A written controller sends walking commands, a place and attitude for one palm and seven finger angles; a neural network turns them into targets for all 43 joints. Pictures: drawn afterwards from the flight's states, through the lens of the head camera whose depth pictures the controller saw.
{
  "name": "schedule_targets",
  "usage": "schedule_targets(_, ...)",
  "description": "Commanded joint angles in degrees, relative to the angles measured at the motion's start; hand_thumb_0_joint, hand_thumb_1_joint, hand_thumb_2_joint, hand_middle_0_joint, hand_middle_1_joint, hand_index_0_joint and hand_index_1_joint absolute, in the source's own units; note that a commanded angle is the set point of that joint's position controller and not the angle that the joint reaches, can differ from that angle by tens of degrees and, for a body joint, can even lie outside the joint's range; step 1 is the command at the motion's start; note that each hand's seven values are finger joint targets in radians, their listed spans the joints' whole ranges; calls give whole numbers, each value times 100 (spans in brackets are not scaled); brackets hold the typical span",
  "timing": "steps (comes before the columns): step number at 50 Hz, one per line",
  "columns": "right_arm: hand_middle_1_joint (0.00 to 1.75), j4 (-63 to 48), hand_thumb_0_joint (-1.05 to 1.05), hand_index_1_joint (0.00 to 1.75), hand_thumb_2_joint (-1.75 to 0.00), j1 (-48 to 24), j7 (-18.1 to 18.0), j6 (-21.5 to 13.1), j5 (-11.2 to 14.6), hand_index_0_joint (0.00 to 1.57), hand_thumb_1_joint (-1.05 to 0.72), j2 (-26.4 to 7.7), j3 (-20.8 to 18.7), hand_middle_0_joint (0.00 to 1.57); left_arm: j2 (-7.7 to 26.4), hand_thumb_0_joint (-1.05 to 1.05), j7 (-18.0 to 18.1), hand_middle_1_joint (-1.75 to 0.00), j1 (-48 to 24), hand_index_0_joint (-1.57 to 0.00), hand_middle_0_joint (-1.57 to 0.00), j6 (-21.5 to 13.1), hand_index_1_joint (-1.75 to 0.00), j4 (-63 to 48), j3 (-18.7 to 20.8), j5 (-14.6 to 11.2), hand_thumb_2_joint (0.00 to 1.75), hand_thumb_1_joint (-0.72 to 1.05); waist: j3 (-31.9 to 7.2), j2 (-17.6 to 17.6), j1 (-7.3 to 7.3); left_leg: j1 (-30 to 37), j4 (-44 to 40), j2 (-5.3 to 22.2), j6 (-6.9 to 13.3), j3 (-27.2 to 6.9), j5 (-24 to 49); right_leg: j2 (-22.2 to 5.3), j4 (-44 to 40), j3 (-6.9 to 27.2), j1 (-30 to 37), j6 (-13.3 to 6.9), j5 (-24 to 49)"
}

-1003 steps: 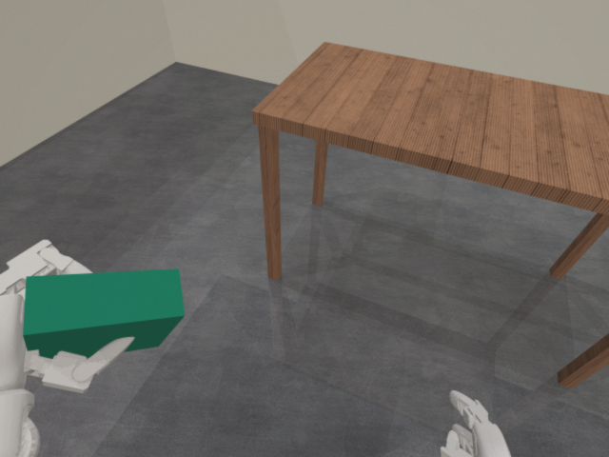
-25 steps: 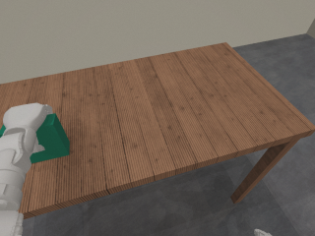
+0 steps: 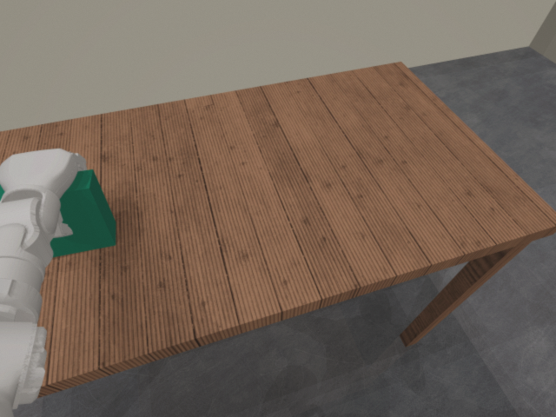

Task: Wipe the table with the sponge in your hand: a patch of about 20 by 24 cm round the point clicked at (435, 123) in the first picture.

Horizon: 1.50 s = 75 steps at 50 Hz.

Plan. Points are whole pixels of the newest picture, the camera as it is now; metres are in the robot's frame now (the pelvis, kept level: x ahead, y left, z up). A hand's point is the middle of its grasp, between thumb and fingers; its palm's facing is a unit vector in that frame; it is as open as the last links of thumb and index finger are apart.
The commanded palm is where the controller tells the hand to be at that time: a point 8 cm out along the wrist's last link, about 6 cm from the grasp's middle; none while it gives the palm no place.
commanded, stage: slide across to the middle lane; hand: left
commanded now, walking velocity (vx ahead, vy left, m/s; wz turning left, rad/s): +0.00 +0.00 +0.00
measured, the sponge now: (66, 225) +0.38 +0.36 +0.03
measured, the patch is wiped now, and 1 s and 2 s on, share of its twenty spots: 0.40 0.60 0.75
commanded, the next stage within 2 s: wipe back along the middle lane in 0.62 s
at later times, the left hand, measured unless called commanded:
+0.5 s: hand (94, 188) +0.42 +0.31 +0.08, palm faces -0.09 +0.01 -1.00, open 9.0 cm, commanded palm +0.41 +0.28 +0.13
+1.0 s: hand (116, 193) +0.41 +0.28 +0.08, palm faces -0.06 -0.01 -1.00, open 9.0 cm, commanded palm +0.38 +0.26 +0.11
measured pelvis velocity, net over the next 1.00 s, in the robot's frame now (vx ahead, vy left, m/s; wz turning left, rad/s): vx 0.04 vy -0.01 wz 0.01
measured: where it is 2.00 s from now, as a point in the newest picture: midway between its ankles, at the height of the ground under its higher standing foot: outside the picture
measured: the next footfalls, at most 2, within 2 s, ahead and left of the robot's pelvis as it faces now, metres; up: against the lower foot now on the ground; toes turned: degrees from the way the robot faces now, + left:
none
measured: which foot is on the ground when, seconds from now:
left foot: down 0.00-1.00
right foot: down 0.00-1.00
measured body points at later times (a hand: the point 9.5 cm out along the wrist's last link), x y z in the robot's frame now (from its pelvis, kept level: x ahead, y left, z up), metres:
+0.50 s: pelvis +0.02 +0.00 +0.01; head +0.05 +0.00 +0.46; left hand +0.42 +0.31 +0.13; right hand +0.15 -0.25 -0.11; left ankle +0.04 +0.09 -0.73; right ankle +0.00 -0.13 -0.73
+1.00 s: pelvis +0.04 -0.01 +0.01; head +0.06 -0.04 +0.46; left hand +0.41 +0.27 +0.13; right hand +0.18 -0.27 -0.11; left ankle +0.04 +0.09 -0.73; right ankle +0.00 -0.13 -0.73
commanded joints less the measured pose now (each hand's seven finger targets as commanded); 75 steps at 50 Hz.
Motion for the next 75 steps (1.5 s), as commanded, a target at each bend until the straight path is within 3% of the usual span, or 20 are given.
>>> schedule_targets(1, 30, -554, 0, 30, -90, 89, -16, -166, -39, 20, -90, -959, -335, 20, 917, 0, 191, -160, -1701, -120, -120, 58, -160, -711, -14, 29, 130, 10, -1340, -127, -236, 1565, -438, -19, 81, -380, 351, 254, -595, 154, -202, -326, 309)
schedule_targets(2, 30, -569, 0, 30, -90, 44, -22, -173, -45, 20, -90, -945, -339, 20, 996, 0, 185, -160, -1651, -120, -120, 15, -160, -866, 155, -28, 130, 10, -1504, 19, -140, 1693, -475, -1, 63, -427, 576, 260, -585, 156, -112, -366, 434)
schedule_targets(6, 30, -572, 0, 30, -90, -32, -27, -162, -3, 20, -90, -908, -320, 20, 649, 0, 237, -160, -1770, -120, -120, 121, -160, -1041, -133, -219, 130, 10, -1281, -156, -252, 1727, -563, -2, 68, -432, 357, 250, -684, 137, -84, -307, 317)
schedule_targets(10, 30, -551, 0, 30, -90, -173, -9, -221, -9, 20, -90, -849, -343, 20, 309, 0, 292, -160, -1941, -120, -120, 256, -160, -1572, -390, -229, 130, 10, -1446, 225, -204, 2236, -683, 40, 12, -557, 617, 245, -687, 109, -86, -351, 420)
schedule_targets(17, 30, -553, 0, 30, -90, -444, -15, -174, 1, 20, -90, -860, -250, 20, 452, 0, 317, -160, -1887, -120, -120, 756, -160, -1506, -194, -224, 130, 10, -1292, -23, -110, 2100, -828, -1, 2, -508, 784, 213, -798, 96, 308, -364, 595)
schedule_targets(21, 30, -621, 0, 30, -90, -444, 11, -160, -8, 20, -90, -816, -256, 20, -25, 0, 261, -160, -1866, -120, -120, 915, -160, -1564, -586, -192, 130, 10, -1344, -40, -162, 2288, -770, 5, -22, -503, 1033, 211, -774, 53, 291, -350, 729)
schedule_targets(27, 30, -655, 0, 30, -90, -556, 8, -98, -32, 20, -90, -829, -237, 20, 73, 0, 218, -160, -1790, -120, -120, 1036, -160, -1805, -425, -227, 130, 10, -1498, -68, -101, 2386, -713, -7, -21, -457, 1488, 199, -801, 73, 558, -374, 1129)
schedule_targets(29, 30, -696, 0, 30, -90, -577, 19, -79, -20, 20, -90, -790, -222, 20, -234, 0, 205, -160, -1910, -120, -120, 1088, -160, -1912, -739, -201, 130, 10, -1487, -73, -177, 2415, -683, -20, -10, -424, 1534, 191, -780, 45, 525, -349, 1189)
schedule_targets(32, 30, -685, 0, 30, -90, -642, 6, -44, -34, 20, -90, -830, -221, 20, 92, 0, 222, -160, -1662, -120, -120, 1162, -160, -1942, -361, -276, 130, 10, -1566, -44, -66, 2370, -681, -52, 3, -377, 1658, 180, -814, 109, 794, -370, 1448)
schedule_targets(35, 30, -671, 0, 30, -90, -635, 26, -22, -14, 20, -90, -788, -226, 20, -338, 0, 174, -160, -1761, -120, -120, 1235, -160, -1983, -769, -252, 130, 10, -1473, -137, -183, 2429, -624, -51, 21, -340, 1747, 172, -787, 70, 701, -340, 1587)
schedule_targets(42, 30, -825, 0, 30, -90, -822, 80, 88, -20, 20, -90, -847, -237, 20, -89, 0, 84, -160, -406, -120, -120, 1344, -160, -2243, -311, -384, 130, 10, -1633, -325, 92, 2249, -595, -122, 61, -239, 2126, 139, -752, 167, 1402, -343, 2434)
schedule_targets(44, 30, -907, 0, 30, -90, -883, 121, 101, 3, 20, -90, -803, -215, 20, -504, 0, 43, -160, -245, -120, -120, 1400, -160, -2464, -689, -430, 130, 10, -1420, -364, 27, 2216, -591, -126, 78, -195, 2103, 128, -749, 123, 1342, -307, 2491)
schedule_targets(47, 30, -918, 0, 30, -90, -983, 120, 126, 22, 20, -90, -868, -193, 20, -187, 0, 38, -160, 250, -120, -120, 1537, -160, -2408, -339, -471, 130, 10, -1176, -534, 134, 2018, -695, -160, 74, -194, 1868, 137, -804, 168, 1462, -308, 2417)
schedule_targets(49, 30, -956, 0, 30, -90, -1009, 128, 126, 40, 20, -90, -827, -185, 20, -467, 0, 2, -160, 55, -120, -120, 1594, -160, -2621, -674, -460, 130, 10, -1110, -520, 30, 2053, -683, -168, 97, -149, 1751, 121, -819, 153, 1385, -280, 2358)
schedule_targets(62, 30, -1173, 0, 30, -90, -1349, 161, 71, 46, 20, -90, -824, -142, 20, -361, 0, -43, -160, 1327, -120, -120, 1835, -160, -3314, -383, -551, 130, 10, -978, -447, 258, 2094, -788, -187, 66, -169, 1639, 146, -842, 226, 1544, -307, 2179)
schedule_targets(64, 30, -1249, 0, 30, -90, -1377, 182, 39, 51, 20, -90, -769, -125, 20, -702, 0, -51, -160, 1518, -120, -120, 1866, -160, -3536, -649, -581, 130, 10, -1011, -556, 233, 2106, -764, -193, 68, -152, 1724, 132, -807, 182, 1583, -278, 2317)
schedule_targets(71, 30, -1245, 0, 30, -90, -1585, 148, 48, 61, 20, -90, -727, -69, 20, -768, 0, -20, -160, 1564, -120, -120, 2125, -160, -3792, -728, -592, 130, 10, -716, -447, 254, 2132, -923, -176, 43, -203, 1328, 164, -911, 150, 1391, -293, 1617)
schedule_targets(72, 30, -1229, 0, 30, -90, -1623, 137, 54, 47, 20, -90, -769, -68, 20, -492, 0, 1, -160, 1655, -120, -120, 2161, -160, -3797, -463, -581, 130, 10, -703, -450, 312, 2112, -960, -173, 37, -231, 1285, 178, -926, 204, 1428, -319, 1548)
schedule_targets(73, 30, -1265, 0, 30, -90, -1650, 138, 51, 59, 20, -90, -713, -40, 20, -892, 0, -27, -160, 1534, -120, -120, 2181, -160, -3906, -856, -573, 130, 10, -723, -363, 236, 2169, -936, -179, 43, -207, 1327, 164, -899, 145, 1405, -307, 1579)
schedule_targets(75, 30, -1275, 0, 30, -90, -1654, 161, 27, 53, 20, -90, -701, -44, 20, -914, 0, -35, -160, 1766, -120, -120, 2199, -160, -3952, -840, -586, 130, 10, -718, -460, 273, 2186, -928, -165, 38, -244, 1346, 177, -891, 147, 1393, -312, 1573)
